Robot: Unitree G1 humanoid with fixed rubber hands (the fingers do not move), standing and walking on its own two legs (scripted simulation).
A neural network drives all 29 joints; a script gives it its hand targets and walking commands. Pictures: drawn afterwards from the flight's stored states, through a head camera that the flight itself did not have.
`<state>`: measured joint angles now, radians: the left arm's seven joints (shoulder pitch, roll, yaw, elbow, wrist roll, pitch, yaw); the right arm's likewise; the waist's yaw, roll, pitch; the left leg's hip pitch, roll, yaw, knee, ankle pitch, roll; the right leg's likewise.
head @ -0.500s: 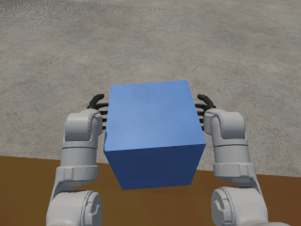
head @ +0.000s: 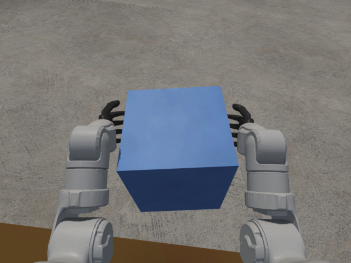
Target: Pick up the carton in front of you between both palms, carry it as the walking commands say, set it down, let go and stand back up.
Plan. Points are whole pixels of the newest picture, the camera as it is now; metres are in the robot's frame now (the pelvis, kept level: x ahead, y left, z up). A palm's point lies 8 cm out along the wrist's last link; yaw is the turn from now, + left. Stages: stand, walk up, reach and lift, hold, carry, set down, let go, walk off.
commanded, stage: carry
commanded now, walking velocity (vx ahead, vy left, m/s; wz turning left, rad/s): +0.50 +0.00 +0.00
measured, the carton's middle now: (177, 154) +0.36 +0.02 +0.06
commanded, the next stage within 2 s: none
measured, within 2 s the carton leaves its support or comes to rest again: neither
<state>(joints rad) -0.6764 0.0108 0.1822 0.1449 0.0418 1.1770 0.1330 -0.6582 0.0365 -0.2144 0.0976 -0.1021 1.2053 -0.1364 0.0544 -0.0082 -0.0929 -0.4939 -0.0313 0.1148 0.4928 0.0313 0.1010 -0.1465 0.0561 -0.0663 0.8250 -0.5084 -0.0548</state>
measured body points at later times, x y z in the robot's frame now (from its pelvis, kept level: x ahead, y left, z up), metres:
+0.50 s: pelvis +0.29 +0.00 -0.01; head +0.30 +0.00 +0.44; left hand +0.66 +0.14 +0.11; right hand +0.65 -0.16 +0.11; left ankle +0.11 +0.06 -0.72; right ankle +0.44 -0.07 -0.73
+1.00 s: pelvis +0.56 +0.01 -0.02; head +0.59 +0.00 +0.43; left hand +0.92 +0.18 +0.10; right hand +0.94 -0.13 +0.10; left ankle +0.71 +0.13 -0.72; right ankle +0.44 -0.07 -0.75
